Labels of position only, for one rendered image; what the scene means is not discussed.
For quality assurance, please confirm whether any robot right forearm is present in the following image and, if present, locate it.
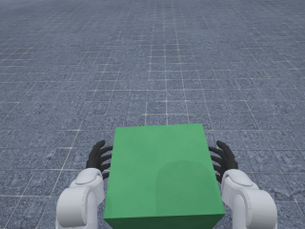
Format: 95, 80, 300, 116
221, 169, 277, 229

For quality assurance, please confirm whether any carton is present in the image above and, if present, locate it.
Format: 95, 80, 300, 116
103, 123, 226, 229

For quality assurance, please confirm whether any robot left hand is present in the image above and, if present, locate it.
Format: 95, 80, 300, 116
86, 139, 113, 180

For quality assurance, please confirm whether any robot right hand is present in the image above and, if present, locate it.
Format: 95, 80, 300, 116
208, 140, 238, 184

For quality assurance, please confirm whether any robot left forearm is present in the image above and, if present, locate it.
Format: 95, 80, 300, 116
55, 168, 105, 229

